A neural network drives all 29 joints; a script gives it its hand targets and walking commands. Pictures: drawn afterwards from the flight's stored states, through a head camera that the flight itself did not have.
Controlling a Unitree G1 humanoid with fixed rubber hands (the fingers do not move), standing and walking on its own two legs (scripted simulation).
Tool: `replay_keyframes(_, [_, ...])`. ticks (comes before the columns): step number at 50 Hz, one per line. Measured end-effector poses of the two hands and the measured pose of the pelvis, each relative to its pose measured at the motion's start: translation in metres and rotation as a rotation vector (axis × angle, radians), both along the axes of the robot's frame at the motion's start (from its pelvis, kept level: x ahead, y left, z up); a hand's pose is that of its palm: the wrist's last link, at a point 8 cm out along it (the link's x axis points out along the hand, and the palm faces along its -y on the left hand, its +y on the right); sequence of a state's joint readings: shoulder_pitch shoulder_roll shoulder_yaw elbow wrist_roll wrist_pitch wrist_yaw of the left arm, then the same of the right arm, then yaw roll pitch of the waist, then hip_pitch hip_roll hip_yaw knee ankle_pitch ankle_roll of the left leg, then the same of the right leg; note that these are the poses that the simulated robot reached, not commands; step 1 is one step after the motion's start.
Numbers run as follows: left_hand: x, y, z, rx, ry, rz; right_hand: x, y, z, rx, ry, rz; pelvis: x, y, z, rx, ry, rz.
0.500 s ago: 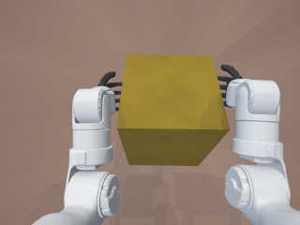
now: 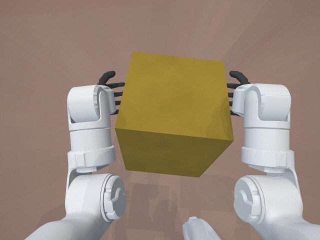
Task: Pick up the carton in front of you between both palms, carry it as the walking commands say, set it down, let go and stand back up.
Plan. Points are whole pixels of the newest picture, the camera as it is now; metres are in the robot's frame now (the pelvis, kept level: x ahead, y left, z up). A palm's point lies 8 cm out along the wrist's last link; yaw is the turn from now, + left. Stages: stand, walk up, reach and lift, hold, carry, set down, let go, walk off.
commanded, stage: carry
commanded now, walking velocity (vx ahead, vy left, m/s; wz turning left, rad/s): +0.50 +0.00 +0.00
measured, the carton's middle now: (169, 121) +0.40 -0.05 +0.06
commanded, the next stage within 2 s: none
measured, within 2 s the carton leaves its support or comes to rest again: neither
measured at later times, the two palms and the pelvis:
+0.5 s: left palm (84, 11) +0.72 +0.15 +0.22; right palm out of the picture +0.75 -0.14 +0.23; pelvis +0.34 -0.02 +0.03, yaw +1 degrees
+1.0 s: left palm out of the picture +1.03 +0.13 +0.26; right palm out of the picture +1.08 -0.15 +0.28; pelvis +0.66 -0.04 +0.10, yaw +0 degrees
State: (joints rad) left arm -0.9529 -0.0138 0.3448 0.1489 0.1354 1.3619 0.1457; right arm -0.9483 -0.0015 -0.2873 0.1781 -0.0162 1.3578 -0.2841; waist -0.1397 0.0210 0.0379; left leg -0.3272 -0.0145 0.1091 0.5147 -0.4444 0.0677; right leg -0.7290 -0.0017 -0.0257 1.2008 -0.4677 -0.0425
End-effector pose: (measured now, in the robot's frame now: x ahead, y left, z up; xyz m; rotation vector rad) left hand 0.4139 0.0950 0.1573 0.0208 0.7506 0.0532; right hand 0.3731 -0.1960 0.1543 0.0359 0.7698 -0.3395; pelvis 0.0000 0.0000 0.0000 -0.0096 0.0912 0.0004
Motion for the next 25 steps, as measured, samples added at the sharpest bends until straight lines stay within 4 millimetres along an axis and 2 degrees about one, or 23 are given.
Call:
replay_keyframes(3, [0.042,-0.006,0.014,-0.004,-0.052,0.010,0.046,-0.005,0.019,-0.003,-0.049,-0.006,0.041,-0.007,0.003,-0.006,0.006,-0.005])
replay_keyframes(7, [0.094,-0.002,0.028,0.023,-0.096,0.053,0.120,-0.003,0.035,0.002,-0.092,0.056,0.104,-0.023,-0.004,-0.033,-0.008,0.008])
replay_keyframes(10, [0.118,0.014,0.028,0.052,-0.058,0.119,0.172,0.012,0.038,0.001,-0.054,0.150,0.143,-0.035,0.006,-0.020,-0.010,0.007])
replay_keyframes(13, [0.136,0.032,0.026,0.059,0.002,0.181,0.216,0.034,0.040,-0.002,0.002,0.227,0.178,-0.041,0.021,0.000,-0.002,0.007])
replay_keyframes(17, [0.173,0.051,0.036,0.057,0.016,0.250,0.271,0.055,0.049,0.016,0.001,0.276,0.225,-0.042,0.034,0.019,0.000,0.017])
replay_keyframes(21, [0.229,0.060,0.053,0.057,-0.013,0.270,0.328,0.064,0.064,0.028,-0.051,0.273,0.279,-0.035,0.037,0.026,0.005,0.023])
replay_keyframes(25, [0.301,0.058,0.058,0.050,-0.027,0.213,0.382,0.060,0.073,-0.010,-0.083,0.226,0.341,-0.020,0.031,0.053,-0.011,0.017])
